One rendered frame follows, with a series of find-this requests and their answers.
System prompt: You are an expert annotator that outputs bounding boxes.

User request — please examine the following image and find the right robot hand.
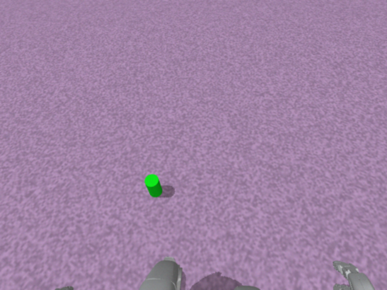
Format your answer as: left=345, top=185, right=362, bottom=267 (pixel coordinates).
left=333, top=261, right=375, bottom=290

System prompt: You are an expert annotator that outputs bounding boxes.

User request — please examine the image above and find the can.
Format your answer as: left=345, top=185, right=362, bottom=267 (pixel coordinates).
left=145, top=174, right=162, bottom=198

